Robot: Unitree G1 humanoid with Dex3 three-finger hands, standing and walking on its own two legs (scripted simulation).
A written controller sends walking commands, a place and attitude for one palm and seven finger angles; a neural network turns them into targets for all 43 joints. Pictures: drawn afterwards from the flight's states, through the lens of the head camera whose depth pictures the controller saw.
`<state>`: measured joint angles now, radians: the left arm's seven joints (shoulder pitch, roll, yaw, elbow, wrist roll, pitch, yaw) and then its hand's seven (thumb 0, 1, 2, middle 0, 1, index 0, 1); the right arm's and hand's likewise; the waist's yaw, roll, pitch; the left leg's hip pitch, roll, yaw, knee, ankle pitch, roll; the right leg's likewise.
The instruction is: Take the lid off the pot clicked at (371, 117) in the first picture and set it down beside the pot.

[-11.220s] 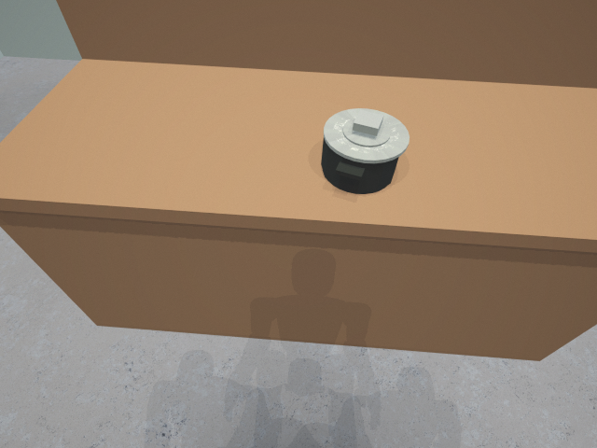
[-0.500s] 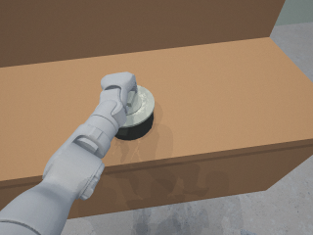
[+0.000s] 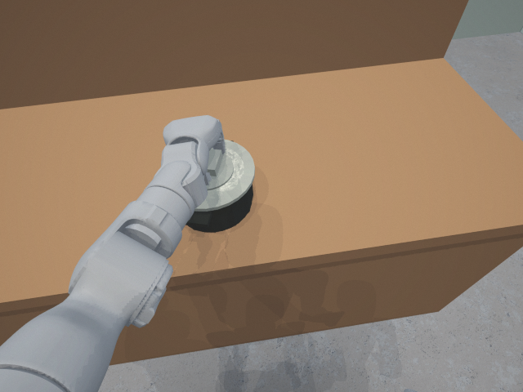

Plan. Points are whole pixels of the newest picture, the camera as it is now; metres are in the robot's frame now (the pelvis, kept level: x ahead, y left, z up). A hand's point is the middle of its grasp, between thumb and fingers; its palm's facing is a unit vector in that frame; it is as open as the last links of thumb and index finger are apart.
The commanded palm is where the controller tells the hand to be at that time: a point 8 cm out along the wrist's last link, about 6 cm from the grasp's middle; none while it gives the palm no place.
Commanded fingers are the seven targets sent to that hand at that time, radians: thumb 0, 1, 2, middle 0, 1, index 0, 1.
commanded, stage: close the fingers and squeeze the knob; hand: left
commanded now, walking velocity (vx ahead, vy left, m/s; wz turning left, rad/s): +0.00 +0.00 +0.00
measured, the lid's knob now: (205, 161) +0.50 +0.08 +0.06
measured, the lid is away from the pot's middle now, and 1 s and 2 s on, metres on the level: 0.01 0.01 0.02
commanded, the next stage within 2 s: lift the lid straight up in 0.26 s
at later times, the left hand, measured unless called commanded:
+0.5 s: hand (200, 165) +0.47 +0.08 +0.08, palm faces -0.31 -0.07 -0.95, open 8.6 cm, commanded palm +0.47 +0.08 +0.15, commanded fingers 0.00 0.49 1.15 -0.87 -1.02 -0.78 -0.98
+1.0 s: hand (198, 149) +0.47 +0.08 +0.12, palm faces -0.28 -0.08 -0.96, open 8.6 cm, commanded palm +0.47 +0.08 +0.19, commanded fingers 0.00 0.50 1.15 -0.87 -1.02 -0.78 -0.98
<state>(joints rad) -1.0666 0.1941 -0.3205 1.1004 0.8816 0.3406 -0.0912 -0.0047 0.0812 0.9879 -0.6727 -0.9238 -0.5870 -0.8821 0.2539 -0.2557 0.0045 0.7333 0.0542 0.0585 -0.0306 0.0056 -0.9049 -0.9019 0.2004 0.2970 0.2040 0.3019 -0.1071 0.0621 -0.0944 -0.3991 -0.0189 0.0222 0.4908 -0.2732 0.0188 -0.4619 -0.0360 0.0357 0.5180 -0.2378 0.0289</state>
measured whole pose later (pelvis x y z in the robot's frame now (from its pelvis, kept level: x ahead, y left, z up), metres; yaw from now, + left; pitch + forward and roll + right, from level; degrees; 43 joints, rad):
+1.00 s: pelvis +0.00 +0.00 +0.00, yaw +1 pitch +8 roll +1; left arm -1.08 0.20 -0.34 1.01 0.86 0.36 -0.16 0.00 0.10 0.96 -0.70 -0.92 -0.59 -0.87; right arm 0.21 -0.25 0.01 0.73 0.06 0.03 -0.02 0.01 -0.91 -0.90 0.20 0.30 0.20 0.30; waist -0.08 0.08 -0.08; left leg -0.34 -0.03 0.01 0.46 -0.26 0.02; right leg -0.40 -0.05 0.02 0.50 -0.24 0.03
